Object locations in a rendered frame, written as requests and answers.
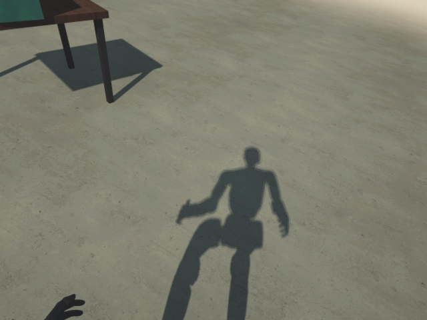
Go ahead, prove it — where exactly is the table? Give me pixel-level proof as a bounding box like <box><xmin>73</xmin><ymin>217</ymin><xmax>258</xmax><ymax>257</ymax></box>
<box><xmin>0</xmin><ymin>0</ymin><xmax>114</xmax><ymax>103</ymax></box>

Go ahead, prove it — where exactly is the left robot hand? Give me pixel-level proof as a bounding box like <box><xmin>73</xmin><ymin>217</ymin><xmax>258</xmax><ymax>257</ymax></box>
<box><xmin>44</xmin><ymin>294</ymin><xmax>85</xmax><ymax>320</ymax></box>

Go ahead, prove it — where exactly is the carton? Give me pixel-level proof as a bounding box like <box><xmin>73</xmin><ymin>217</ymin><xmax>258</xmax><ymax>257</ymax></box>
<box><xmin>0</xmin><ymin>0</ymin><xmax>44</xmax><ymax>23</ymax></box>

